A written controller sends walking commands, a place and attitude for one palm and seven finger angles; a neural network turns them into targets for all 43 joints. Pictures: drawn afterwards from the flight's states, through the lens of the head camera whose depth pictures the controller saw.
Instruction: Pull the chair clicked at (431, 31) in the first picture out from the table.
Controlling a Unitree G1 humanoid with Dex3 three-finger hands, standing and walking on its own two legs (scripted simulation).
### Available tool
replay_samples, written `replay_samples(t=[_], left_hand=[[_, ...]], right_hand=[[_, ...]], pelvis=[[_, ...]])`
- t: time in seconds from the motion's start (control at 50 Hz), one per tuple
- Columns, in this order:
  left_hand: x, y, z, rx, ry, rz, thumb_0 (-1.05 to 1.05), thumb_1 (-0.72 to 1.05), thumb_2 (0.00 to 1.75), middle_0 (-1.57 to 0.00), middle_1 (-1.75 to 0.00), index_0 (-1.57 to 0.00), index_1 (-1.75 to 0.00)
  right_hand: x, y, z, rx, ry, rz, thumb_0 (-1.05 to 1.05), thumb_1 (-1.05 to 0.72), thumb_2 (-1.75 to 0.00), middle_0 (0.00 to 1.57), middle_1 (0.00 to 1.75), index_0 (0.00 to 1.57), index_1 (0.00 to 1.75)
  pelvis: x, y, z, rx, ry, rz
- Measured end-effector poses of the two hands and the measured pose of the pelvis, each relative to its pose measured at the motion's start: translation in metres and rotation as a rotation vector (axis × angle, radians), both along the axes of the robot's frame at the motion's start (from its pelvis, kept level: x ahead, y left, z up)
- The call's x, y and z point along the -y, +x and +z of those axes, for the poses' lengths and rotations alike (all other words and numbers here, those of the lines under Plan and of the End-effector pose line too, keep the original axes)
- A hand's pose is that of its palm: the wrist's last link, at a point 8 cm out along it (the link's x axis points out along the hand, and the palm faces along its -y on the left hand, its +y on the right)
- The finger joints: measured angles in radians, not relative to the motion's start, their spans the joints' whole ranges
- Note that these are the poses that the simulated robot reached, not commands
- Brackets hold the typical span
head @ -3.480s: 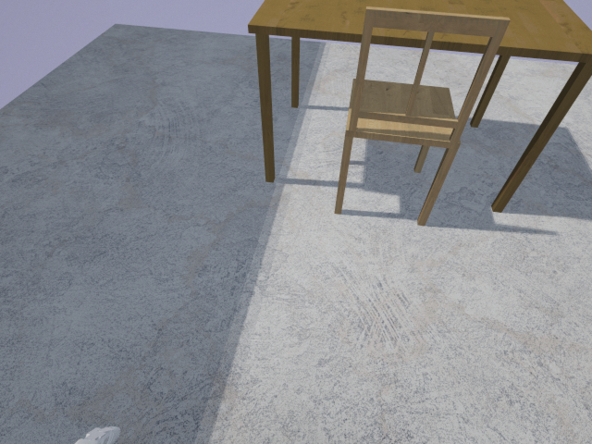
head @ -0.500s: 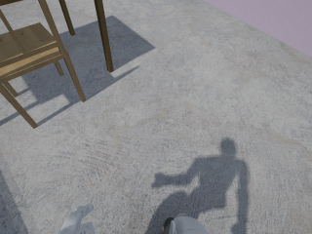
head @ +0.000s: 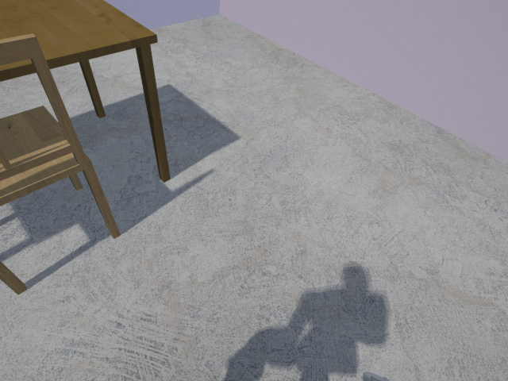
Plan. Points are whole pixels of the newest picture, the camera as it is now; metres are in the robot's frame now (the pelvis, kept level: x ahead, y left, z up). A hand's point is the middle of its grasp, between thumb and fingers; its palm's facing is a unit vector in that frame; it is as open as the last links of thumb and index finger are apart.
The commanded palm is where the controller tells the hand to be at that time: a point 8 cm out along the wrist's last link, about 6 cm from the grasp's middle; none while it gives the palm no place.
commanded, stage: walk to a spot facing it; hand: left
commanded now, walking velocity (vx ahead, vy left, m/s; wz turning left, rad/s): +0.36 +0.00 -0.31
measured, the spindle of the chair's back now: out of the picture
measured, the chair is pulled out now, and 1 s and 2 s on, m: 0.00 0.00 0.00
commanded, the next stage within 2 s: turn to face it in 0.68 s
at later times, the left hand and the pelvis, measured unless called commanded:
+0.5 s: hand (207, 279) +0.35 +0.12 -0.17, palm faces -0.20 -0.96 -0.20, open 7.3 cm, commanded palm none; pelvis +0.22 -0.05 -0.01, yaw -11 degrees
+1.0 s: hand (218, 263) +0.40 +0.10 -0.19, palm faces -0.02 -0.99 -0.12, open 7.3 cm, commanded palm none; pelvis +0.42 -0.06 -0.01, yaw -5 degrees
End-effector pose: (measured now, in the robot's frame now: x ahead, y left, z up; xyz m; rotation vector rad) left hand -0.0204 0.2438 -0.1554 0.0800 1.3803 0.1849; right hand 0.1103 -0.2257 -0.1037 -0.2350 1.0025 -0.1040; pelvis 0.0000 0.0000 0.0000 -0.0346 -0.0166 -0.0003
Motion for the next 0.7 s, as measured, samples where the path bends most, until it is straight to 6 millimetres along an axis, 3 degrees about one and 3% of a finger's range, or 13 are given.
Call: replay_samples(t=[0.08, 0.12, 0.26, 0.38, 0.46, 0.5, 0.54, 0.62, 0.7], left_hand=[[-0.005, 0.038, 0.011, -0.014, -0.02, -0.032, 0.0, 0.92, 0.9, -0.2, -0.3, -0.2, -0.29], [-0.005, 0.061, 0.015, -0.007, -0.029, -0.048, 0.0, 0.92, 0.9, -0.2, -0.3, -0.2, -0.29], [0.01, 0.155, 0.019, 0.02, -0.048, -0.124, 0.01, 0.92, 0.9, -0.2, -0.3, -0.2, -0.29], [0.032, 0.261, 0.018, 0.057, -0.017, -0.248, 0.01, 0.94, 0.9, -0.2, -0.3, -0.2, -0.29], [0.062, 0.343, 0.015, 0.146, 0.008, -0.322, 0.01, 0.93, 0.9, -0.2, -0.3, -0.2, -0.29], [0.075, 0.375, 0.011, 0.212, 0.025, -0.328, 0.0, 0.92, 0.9, -0.2, -0.3, -0.2, -0.29], [0.086, 0.393, 0.014, 0.239, 0.029, -0.317, 0.0, 0.92, 0.9, -0.2, -0.3, -0.2, -0.29], [0.102, 0.408, 0.024, 0.21, 0.028, -0.312, 0.0, 0.92, 0.9, -0.2, -0.3, -0.2, -0.29], [0.102, 0.418, 0.032, 0.174, 0.045, -0.295, -0.01, 0.95, 0.9, -0.2, -0.3, -0.2, -0.3]], right_hand=[[-0.01, -0.006, 0.005, -0.063, 0.005, -0.081, 0.0, -0.92, -0.9, 0.2, 0.3, 0.2, 0.3], [-0.004, -0.012, 0.008, -0.099, -0.015, -0.141, -0.01, -0.95, -0.9, 0.21, 0.3, 0.21, 0.3], [-0.003, -0.049, 0.002, -0.326, -0.001, -0.265, -0.01, -0.94, -0.9, 0.2, 0.3, 0.2, 0.3], [-0.017, -0.076, -0.012, -0.519, 0.088, -0.386, 0.0, -0.92, -0.9, 0.2, 0.3, 0.2, 0.3], [-0.02, -0.078, -0.026, -0.644, 0.162, -0.442, 0.0, -0.92, -0.9, 0.2, 0.3, 0.2, 0.3], [-0.014, -0.066, -0.036, -0.682, 0.194, -0.453, 0.0, -0.91, -0.9, 0.2, 0.3, 0.2, 0.3], [-0.002, -0.039, -0.041, -0.662, 0.202, -0.455, 0.01, -0.91, -0.9, 0.2, 0.3, 0.2, 0.3], [0.032, 0.048, -0.041, -0.491, 0.172, -0.423, 0.01, -0.91, -0.9, 0.2, 0.3, 0.2, 0.3], [0.063, 0.139, -0.032, -0.311, 0.129, -0.381, 0.01, -0.92, -0.9, 0.2, 0.3, 0.2, 0.3]], pelvis=[[-0.009, 0.031, 0.013, -0.002, 0.003, -0.034], [-0.013, 0.047, 0.018, -0.008, 0.005, -0.051], [-0.01, 0.104, 0.021, -0.017, 0.015, -0.104], [0.011, 0.157, 0.012, -0.012, 0.028, -0.153], [0.034, 0.199, -0.004, -0.009, 0.03, -0.178], [0.049, 0.219, -0.014, -0.005, 0.042, -0.189], [0.059, 0.234, -0.013, 0.005, 0.038, -0.192], [0.071, 0.264, 0.001, 0.002, 0.029, -0.202], [0.078, 0.296, 0.011, -0.009, 0.024, -0.2]])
